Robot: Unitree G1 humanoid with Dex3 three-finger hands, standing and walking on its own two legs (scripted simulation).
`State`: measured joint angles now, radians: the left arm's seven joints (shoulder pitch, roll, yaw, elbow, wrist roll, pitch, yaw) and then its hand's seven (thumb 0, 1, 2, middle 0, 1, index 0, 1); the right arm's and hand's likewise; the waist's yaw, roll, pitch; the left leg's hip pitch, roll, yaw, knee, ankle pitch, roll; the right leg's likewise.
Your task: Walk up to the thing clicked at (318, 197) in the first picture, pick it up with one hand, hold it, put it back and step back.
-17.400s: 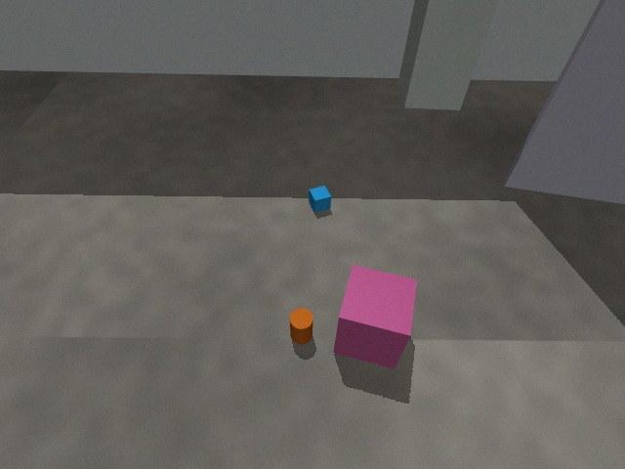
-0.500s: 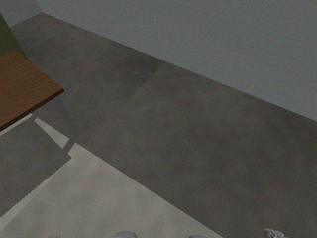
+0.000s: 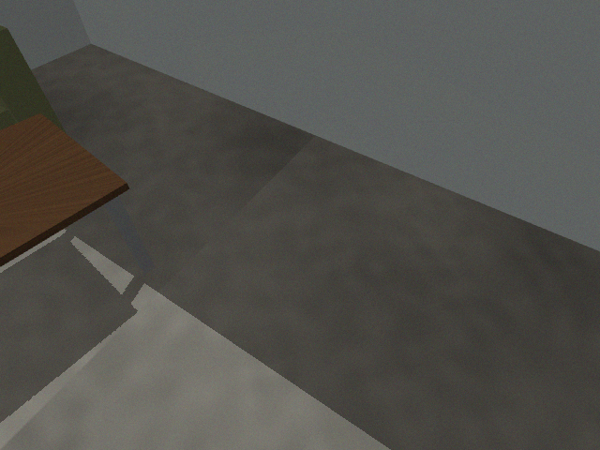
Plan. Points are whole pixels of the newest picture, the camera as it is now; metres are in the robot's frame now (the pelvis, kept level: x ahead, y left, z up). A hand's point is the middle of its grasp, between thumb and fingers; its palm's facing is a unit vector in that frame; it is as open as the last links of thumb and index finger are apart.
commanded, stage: stand
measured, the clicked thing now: out of the picture -0.16 -0.85 -0.74
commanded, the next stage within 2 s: none
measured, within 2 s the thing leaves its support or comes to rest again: neither
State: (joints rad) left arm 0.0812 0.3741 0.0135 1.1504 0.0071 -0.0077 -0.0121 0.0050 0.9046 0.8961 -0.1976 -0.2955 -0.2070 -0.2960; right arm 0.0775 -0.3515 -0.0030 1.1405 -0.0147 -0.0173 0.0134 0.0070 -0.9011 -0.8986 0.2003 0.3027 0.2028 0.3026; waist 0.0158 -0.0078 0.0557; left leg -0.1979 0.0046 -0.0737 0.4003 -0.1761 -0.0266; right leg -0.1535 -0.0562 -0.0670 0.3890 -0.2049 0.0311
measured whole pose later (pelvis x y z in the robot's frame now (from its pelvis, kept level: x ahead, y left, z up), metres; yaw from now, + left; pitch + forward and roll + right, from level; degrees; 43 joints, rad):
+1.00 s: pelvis +0.01 -0.01 +0.00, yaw -2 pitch -2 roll +0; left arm 0.10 0.35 0.01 1.15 0.01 -0.01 -0.01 0.01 0.90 0.90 -0.20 -0.30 -0.21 -0.30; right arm 0.09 -0.35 0.00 1.16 -0.01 -0.01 0.01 0.01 -0.90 -0.90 0.20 0.30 0.20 0.30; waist 0.01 0.00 0.05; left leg -0.13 0.03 -0.05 0.33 -0.17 -0.04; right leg -0.10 -0.03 -0.04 0.33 -0.19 0.02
